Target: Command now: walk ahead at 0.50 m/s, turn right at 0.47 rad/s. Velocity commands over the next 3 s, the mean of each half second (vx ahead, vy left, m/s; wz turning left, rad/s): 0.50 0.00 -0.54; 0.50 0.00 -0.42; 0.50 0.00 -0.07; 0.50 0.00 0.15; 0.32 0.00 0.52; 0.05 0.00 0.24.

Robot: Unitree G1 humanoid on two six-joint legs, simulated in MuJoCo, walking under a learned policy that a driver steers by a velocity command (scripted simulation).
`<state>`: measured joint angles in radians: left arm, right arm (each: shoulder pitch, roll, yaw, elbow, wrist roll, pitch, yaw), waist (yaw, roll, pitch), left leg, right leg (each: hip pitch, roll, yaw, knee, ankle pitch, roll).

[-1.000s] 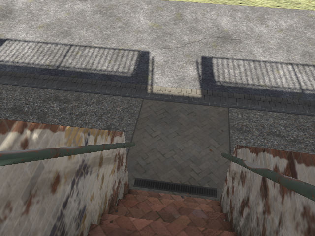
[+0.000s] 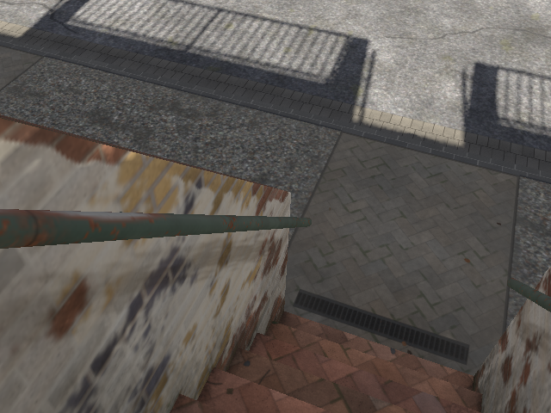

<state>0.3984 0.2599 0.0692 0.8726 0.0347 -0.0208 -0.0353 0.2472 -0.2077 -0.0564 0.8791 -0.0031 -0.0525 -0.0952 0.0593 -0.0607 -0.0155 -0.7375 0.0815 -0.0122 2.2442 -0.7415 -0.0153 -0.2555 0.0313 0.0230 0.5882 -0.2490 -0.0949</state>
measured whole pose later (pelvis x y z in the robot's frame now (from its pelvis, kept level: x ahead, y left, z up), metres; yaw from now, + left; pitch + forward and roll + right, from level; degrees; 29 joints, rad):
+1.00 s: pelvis +0.43 -0.18 -0.52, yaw -32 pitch +1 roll +2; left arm 0.52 0.20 0.02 1.01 0.02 0.02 0.00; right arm 0.26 -0.21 -0.06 0.84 0.04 0.01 -0.06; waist 0.02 0.01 -0.03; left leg -0.88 -0.01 -0.14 1.72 -0.35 -0.01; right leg -0.43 0.01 0.01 0.84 -0.43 -0.05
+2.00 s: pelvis +0.93 -0.41 -1.05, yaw -26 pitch +0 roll -2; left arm 0.56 0.12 -0.02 1.12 -0.01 -0.07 0.09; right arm 0.21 -0.20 -0.04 0.78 -0.01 0.02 0.01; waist 0.00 0.07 -0.01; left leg -0.79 0.01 -0.22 0.90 0.55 -0.01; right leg -0.37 0.03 -0.13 1.12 -0.75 -0.06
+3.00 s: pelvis +1.26 -0.47 -1.45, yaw -6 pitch -3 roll +3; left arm 0.45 0.15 -0.05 0.77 -0.02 0.07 0.05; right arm 0.09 -0.05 0.06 0.63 0.05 0.08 -0.02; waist 0.12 -0.07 0.02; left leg -0.79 0.07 0.02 1.72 0.02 -0.05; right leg -0.21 -0.05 0.14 0.65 -0.39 0.02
